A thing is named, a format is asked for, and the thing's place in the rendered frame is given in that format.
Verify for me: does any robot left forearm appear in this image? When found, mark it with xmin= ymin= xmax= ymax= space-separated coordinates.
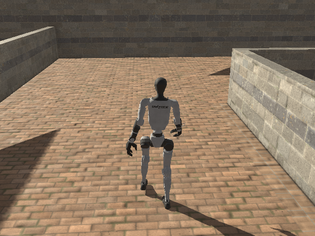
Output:
xmin=128 ymin=118 xmax=140 ymax=143

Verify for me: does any robot right upper arm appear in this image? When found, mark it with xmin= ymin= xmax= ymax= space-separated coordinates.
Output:
xmin=170 ymin=99 xmax=181 ymax=125

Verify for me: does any robot left upper arm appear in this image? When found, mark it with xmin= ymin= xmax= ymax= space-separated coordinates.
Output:
xmin=136 ymin=98 xmax=150 ymax=126

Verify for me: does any left robot foot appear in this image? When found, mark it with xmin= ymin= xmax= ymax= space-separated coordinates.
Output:
xmin=140 ymin=179 xmax=148 ymax=190

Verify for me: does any robot right forearm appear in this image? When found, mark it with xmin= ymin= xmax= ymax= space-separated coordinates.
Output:
xmin=175 ymin=118 xmax=182 ymax=132

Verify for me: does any robot right hand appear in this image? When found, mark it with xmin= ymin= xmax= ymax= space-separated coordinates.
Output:
xmin=170 ymin=129 xmax=182 ymax=137

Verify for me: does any robot left hand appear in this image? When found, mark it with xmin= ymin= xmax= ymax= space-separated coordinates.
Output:
xmin=126 ymin=141 xmax=137 ymax=156

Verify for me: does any robot right shin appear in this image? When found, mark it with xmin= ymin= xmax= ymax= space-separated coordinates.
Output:
xmin=163 ymin=168 xmax=171 ymax=202

